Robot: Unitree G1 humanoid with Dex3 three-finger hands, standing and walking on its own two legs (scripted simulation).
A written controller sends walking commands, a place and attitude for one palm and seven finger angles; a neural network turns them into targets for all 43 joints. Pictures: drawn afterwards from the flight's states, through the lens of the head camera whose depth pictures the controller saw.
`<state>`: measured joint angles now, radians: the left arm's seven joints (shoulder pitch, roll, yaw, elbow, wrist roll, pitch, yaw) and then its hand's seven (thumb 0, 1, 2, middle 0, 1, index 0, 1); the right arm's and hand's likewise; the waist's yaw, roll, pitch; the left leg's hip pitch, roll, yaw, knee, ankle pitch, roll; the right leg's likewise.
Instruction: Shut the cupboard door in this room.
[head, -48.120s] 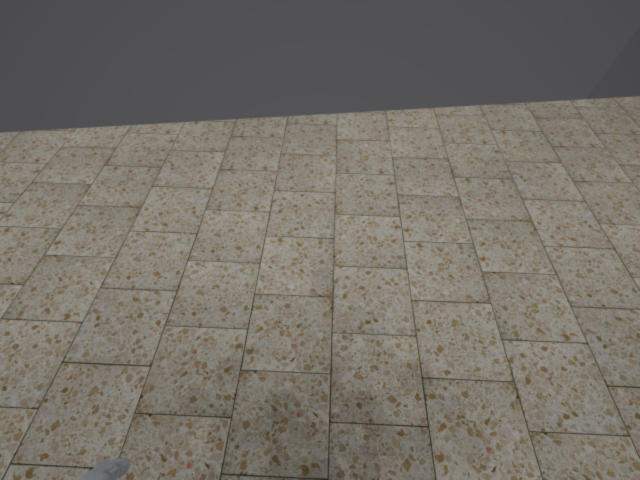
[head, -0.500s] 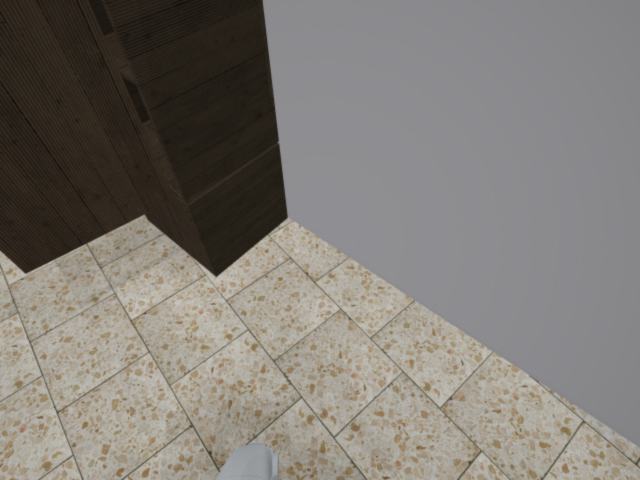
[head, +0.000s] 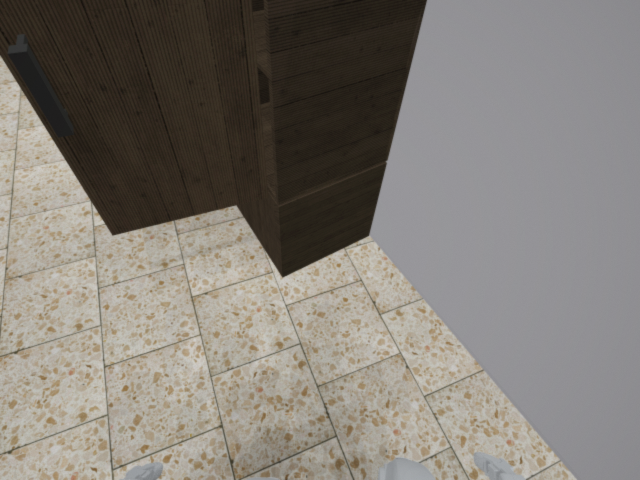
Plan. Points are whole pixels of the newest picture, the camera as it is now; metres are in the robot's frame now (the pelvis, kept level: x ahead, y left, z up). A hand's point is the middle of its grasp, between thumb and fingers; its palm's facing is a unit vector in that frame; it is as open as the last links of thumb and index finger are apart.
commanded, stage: turn to face it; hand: left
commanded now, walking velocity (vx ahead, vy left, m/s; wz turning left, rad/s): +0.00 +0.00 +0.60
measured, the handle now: (44, 87) +0.66 +0.51 +0.08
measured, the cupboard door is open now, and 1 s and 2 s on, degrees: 80 80 80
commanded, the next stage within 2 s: take the last steps up to it in 0.50 s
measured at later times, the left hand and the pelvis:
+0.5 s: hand out of the picture +0.04 +0.15 -0.15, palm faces +0.29 -0.92 -0.26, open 7.4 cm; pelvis +0.03 -0.05 +0.00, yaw +17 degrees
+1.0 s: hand out of the picture +0.06 +0.20 -0.16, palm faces +0.41 -0.89 -0.21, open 7.4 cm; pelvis +0.08 +0.00 +0.00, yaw +23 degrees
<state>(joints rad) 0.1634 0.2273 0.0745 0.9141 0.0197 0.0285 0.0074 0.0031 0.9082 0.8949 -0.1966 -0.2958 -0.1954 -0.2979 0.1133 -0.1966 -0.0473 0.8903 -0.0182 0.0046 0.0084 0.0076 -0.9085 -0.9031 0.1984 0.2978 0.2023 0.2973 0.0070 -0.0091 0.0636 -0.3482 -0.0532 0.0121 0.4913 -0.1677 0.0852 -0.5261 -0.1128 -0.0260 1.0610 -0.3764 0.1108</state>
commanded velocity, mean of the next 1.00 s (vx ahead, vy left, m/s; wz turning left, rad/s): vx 0.13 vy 0.03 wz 0.28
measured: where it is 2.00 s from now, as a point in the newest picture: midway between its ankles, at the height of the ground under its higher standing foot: (272, 447)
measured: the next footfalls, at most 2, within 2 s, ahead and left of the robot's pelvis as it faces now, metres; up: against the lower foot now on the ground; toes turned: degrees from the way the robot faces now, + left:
right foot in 0.22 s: +0.08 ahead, -0.16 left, +0.00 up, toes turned +6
left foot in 0.62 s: +0.00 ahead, +0.09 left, +0.00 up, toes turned +22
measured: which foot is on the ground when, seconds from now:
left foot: down 0.00-0.22, up 0.24-0.60, down 0.62-1.00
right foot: up 0.00-0.20, down 0.22-0.64, up 0.66-1.00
